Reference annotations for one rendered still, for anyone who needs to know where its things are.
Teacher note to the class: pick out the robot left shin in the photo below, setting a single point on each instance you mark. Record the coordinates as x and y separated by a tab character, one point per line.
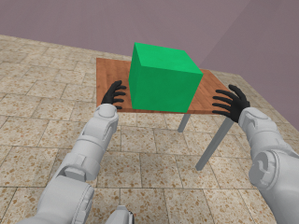
122	207

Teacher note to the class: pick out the right robot upper arm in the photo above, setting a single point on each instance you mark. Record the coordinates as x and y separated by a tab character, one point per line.
276	176

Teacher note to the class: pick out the robot right hand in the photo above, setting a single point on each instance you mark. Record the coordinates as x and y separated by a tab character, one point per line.
237	104

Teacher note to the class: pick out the left robot forearm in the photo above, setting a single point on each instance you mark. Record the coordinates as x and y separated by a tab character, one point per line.
83	162

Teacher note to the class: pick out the right robot forearm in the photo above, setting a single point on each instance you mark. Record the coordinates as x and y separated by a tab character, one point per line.
262	133

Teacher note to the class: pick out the left robot thigh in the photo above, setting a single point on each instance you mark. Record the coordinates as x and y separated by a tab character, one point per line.
120	217

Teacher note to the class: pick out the carton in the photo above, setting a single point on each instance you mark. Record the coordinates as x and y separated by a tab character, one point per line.
162	79

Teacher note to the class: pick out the robot left hand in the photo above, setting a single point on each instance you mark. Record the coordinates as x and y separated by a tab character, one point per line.
112	92

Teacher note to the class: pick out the table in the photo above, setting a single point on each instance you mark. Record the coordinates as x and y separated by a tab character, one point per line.
109	70

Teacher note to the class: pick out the left robot upper arm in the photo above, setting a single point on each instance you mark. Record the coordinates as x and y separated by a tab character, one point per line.
67	201

